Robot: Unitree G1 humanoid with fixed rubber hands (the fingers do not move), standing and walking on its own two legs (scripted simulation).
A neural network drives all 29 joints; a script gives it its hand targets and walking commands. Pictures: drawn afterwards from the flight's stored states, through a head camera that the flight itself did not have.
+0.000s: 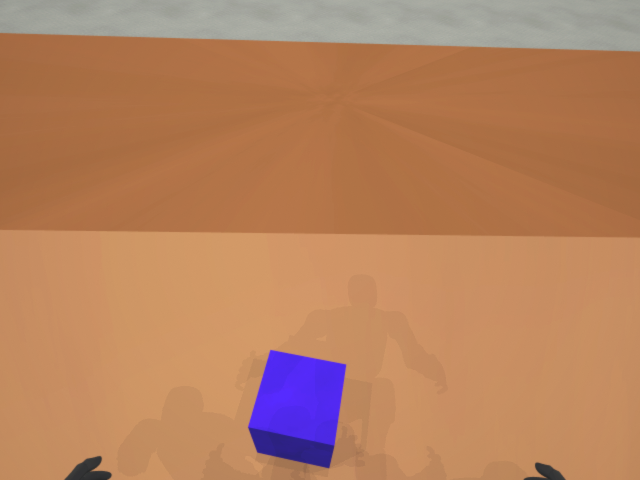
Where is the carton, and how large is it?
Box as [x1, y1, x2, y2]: [248, 350, 345, 467]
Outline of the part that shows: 270,350 248,426 257,452 328,467 335,438 345,364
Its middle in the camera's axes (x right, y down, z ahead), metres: -0.06 +0.49 +1.08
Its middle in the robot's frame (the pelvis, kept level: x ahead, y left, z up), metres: +0.41 +0.04 -0.66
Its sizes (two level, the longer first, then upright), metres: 0.210 0.200 0.250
